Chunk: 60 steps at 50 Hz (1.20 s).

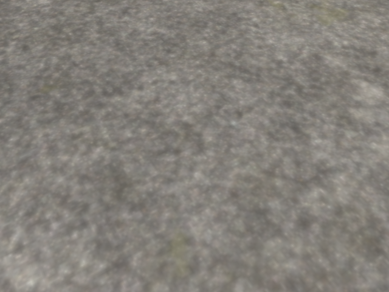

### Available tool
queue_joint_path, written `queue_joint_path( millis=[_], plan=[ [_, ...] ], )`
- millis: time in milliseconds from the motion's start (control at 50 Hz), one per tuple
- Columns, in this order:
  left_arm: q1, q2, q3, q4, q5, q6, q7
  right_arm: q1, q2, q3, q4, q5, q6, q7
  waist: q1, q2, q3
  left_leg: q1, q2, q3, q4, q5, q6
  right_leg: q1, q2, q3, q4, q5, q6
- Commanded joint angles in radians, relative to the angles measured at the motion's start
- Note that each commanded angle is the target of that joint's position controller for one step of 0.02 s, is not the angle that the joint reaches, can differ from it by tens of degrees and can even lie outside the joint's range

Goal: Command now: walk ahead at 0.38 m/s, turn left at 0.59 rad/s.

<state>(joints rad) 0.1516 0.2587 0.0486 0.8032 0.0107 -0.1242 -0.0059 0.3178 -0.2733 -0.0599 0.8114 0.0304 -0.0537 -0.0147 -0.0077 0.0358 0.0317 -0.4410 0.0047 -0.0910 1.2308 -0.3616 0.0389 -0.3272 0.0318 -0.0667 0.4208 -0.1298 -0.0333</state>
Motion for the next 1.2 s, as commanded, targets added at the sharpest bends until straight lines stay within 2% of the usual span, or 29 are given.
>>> queue_joint_path(
  millis=[20,100,160,220,280,300,320,340,360,380,400,440,520,580,640,700,720,740,760,780,800,840,860,900,940,980,1020,1080,1200],
  plan=[
    [0.013,0.084,0.021,-0.025,0.006,-0.014,-0.004,0.037,-0.038,-0.018,-0.082,0.002,0.009,-0.001,-0.01,-0.104,-0.037,-0.157,0.102,-0.017,-0.015,0.027,-0.016,0.146,-0.285,0.223,-0.225,0.305,-0.176],
    [0.011,0.152,0.043,-0.002,-0.004,-0.007,0.006,-0.03,-0.019,-0.008,-0.15,-0.017,0.022,0.001,-0.016,-0.104,-0.051,-0.176,0.105,0.022,-0.235,0.159,-0.042,0.146,-0.29,0.069,-0.22,0.578,-0.197],
    [0.006,0.165,0.041,0.001,-0.015,0.017,0.016,-0.104,-0.016,-0.001,-0.177,-0.018,0.016,0.023,0.007,-0.107,-0.082,-0.068,0.071,0.073,-0.438,0.323,-0.036,0.139,-0.251,-0.02,-0.195,0.548,-0.174],
    [0.037,0.189,0.043,0.02,-0.034,0.035,0.016,-0.18,-0.044,-0.007,-0.217,-0.023,0.016,0.04,0.029,-0.117,-0.092,-0.035,0.048,0.076,-0.568,0.324,-0.017,0.209,-0.275,-0.007,-0.133,0.474,-0.15],
    [0.042,0.178,0.033,0.045,-0.053,0.047,0.009,-0.124,-0.06,-0.019,-0.203,-0.041,0.005,0.04,-0.019,-0.097,-0.118,0.135,0.002,0.102,-0.769,0.381,0.036,0.214,-0.253,0.028,0.015,0.406,-0.1],
    [0.087,0.135,0.017,0.057,-0.038,0.044,0.003,-0.064,-0.114,-0.037,-0.18,-0.051,0.001,0.027,-0.031,-0.044,-0.156,0.279,0.027,0.082,-0.814,0.592,0.06,0.166,-0.186,0.005,0.136,0.332,-0.057],
    [0.127,0.069,-0.012,0.038,0.004,0.036,-0.006,0.003,-0.198,-0.049,-0.189,-0.079,0.002,0.011,-0.027,0.11,-0.27,0.529,0.264,-0.138,-0.731,1.083,0.142,-0.019,-0.104,-0.039,0.368,-0.074,0.011],
    [0.238,0.011,-0.038,0.066,-0.004,0.044,-0.014,-0.018,-0.148,-0.023,-0.201,-0.089,0.007,0.006,0.01,0.238,-0.387,0.618,0.44,-0.324,-0.739,1.168,0.304,-0.142,-0.061,0.075,0.557,-0.575,0.057],
    [0.205,0.107,-0.011,0.082,-0.034,0.067,-0.014,-0.021,-0.092,-0.012,-0.193,-0.067,0.013,0.017,-0.022,0.134,-0.376,0.528,0.394,-0.285,-0.775,0.969,0.292,-0.146,-0.083,0.15,0.631,-0.593,0.07],
    [0.131,0.139,0.002,0.054,-0.047,0.084,-0.009,-0.068,-0.102,-0.014,-0.191,-0.049,0.013,0.02,-0.017,0.101,-0.278,0.472,0.347,-0.22,-0.811,0.808,0.253,-0.214,-0.092,0.135,0.668,-0.563,0.075],
    [0.103,0.138,0.009,0.054,-0.039,0.102,0.006,-0.116,-0.112,-0.017,-0.189,-0.043,0.013,0.017,-0.004,0.06,-0.227,0.403,0.323,-0.185,-0.848,0.653,0.222,-0.237,-0.108,0.133,0.674,-0.505,0.083],
    [0.122,0.136,0.021,0.06,-0.028,0.141,0.031,-0.205,-0.12,-0.021,-0.188,-0.053,0.015,0.006,0.043,0.08,-0.159,0.201,0.286,-0.089,-0.923,0.505,0.2,-0.143,-0.106,0.113,0.684,-0.385,0.11],
    [0.115,0.099,0.03,0.03,-0.026,0.168,0.051,-0.225,-0.099,-0.025,-0.163,-0.056,0.018,-0.022,0.039,0.094,-0.132,0.151,0.285,0.007,-0.972,0.336,0.212,-0.144,-0.099,0.076,0.665,-0.302,0.113],
    [0.061,0.073,0.023,-0.014,-0.02,0.171,0.041,-0.225,-0.106,-0.032,-0.139,-0.05,0.026,-0.041,0.018,0.095,-0.132,0.181,0.303,0.038,-0.975,0.279,0.211,-0.131,-0.114,0.061,0.543,-0.276,0.094],
    [0.053,0.087,0.028,-0.041,-0.021,0.17,0.021,-0.224,-0.13,-0.042,-0.12,-0.041,0.037,-0.045,0.011,0.106,-0.146,0.208,0.328,0.056,-0.955,0.277,0.203,-0.072,-0.103,0.025,0.436,-0.272,0.065],
    [0.122,0.093,0.037,-0.037,-0.018,0.172,0.001,-0.256,-0.149,-0.05,-0.106,-0.014,0.049,-0.042,0.059,0.098,-0.148,0.197,0.318,0.103,-0.876,0.264,0.143,0.055,-0.068,-0.026,0.216,-0.163,0.007],
    [0.167,0.106,0.046,-0.021,-0.012,0.173,-0.002,-0.238,-0.131,-0.048,-0.091,-0.005,0.055,-0.041,0.07,0.065,-0.14,0.159,0.282,0.146,-0.8,0.211,0.09,0.121,-0.041,-0.026,0.115,-0.106,-0.025],
    [0.186,0.161,0.063,-0.025,-0.005,0.172,0.005,-0.191,-0.09,-0.042,-0.073,-0.011,0.061,-0.036,0.056,-0.089,-0.089,0.033,0.196,0.237,-0.598,0.085,-0.002,0.183,-0.125,0.145,-0.027,0.028,-0.081],
    [0.168,0.278,0.082,-0.067,-0.005,0.171,0.023,-0.19,-0.038,-0.026,-0.113,-0.052,0.063,-0.027,0.008,-0.382,-0.04,-0.267,0.038,0.28,-0.288,-0.288,-0.106,0.266,-0.378,0.516,-0.058,0.365,-0.217],
    [0.184,0.283,0.078,-0.088,0.039,0.145,0.012,-0.321,-0.073,-0.037,-0.153,-0.05,0.055,-0.033,0.088,-0.303,-0.079,-0.298,-0.009,0.09,-0.131,-0.324,-0.092,0.158,-0.43,0.608,-0.137,0.279,-0.328],
    [0.128,0.263,0.074,-0.1,0.043,0.12,0.006,-0.329,-0.106,-0.048,-0.151,-0.029,0.057,-0.038,0.052,-0.215,-0.056,-0.304,0.009,0.04,-0.073,-0.219,-0.071,0.146,-0.373,0.526,-0.146,0.188,-0.285],
    [0.018,0.191,0.056,-0.127,-0.011,0.107,0.015,-0.264,-0.125,-0.062,-0.101,-0.04,0.068,-0.053,0.0,-0.144,-0.062,-0.3,0.033,0.018,-0.077,-0.053,-0.067,0.154,-0.289,0.409,-0.121,0.143,-0.18],
    [0.005,0.175,0.049,-0.134,-0.021,0.108,0.023,-0.247,-0.121,-0.063,-0.097,-0.049,0.068,-0.055,-0.01,-0.152,-0.075,-0.272,0.026,0.019,-0.061,0.001,-0.076,0.147,-0.267,0.38,-0.112,0.19,-0.171],
    [0.045,0.157,0.042,-0.135,-0.017,0.111,0.033,-0.234,-0.102,-0.061,-0.096,-0.042,0.061,-0.053,-0.007,-0.141,-0.116,-0.252,0.007,0.016,-0.056,0.059,-0.086,0.193,-0.244,0.357,-0.095,0.27,-0.172],
    [0.112,0.157,0.046,-0.125,-0.03,0.109,0.041,-0.247,-0.089,-0.054,-0.102,-0.033,0.048,-0.043,0.018,-0.139,-0.134,-0.291,0.011,0.013,-0.166,0.118,-0.088,0.272,-0.227,0.386,-0.135,-0.003,-0.172],
    [0.144,0.173,0.051,-0.122,-0.033,0.106,0.047,-0.304,-0.092,-0.053,-0.12,-0.025,0.032,-0.03,0.046,-0.172,-0.088,-0.326,0.013,0.003,-0.313,0.15,-0.094,0.301,-0.237,0.462,-0.201,-0.275,-0.181],
    [0.148,0.191,0.057,-0.124,-0.027,0.101,0.05,-0.335,-0.093,-0.051,-0.127,-0.023,0.01,-0.016,0.057,-0.189,-0.058,-0.299,0.008,-0.004,-0.449,0.171,-0.101,0.3,-0.238,0.485,-0.22,-0.295,-0.182],
    [0.157,0.208,0.065,-0.126,-0.029,0.093,0.046,-0.348,-0.084,-0.047,-0.125,-0.021,-0.023,0.004,0.07,-0.182,-0.048,-0.206,-0.008,0.006,-0.581,0.17,-0.1,0.259,-0.222,0.485,-0.209,-0.262,-0.194],
    [0.173,0.19,0.054,-0.119,-0.028,0.086,0.023,-0.33,-0.087,-0.035,-0.119,-0.007,-0.071,0.036,0.078,-0.183,-0.04,0.009,-0.014,0.057,-0.728,0.155,-0.05,0.166,-0.219,0.51,-0.173,-0.276,-0.199]
  ],
)
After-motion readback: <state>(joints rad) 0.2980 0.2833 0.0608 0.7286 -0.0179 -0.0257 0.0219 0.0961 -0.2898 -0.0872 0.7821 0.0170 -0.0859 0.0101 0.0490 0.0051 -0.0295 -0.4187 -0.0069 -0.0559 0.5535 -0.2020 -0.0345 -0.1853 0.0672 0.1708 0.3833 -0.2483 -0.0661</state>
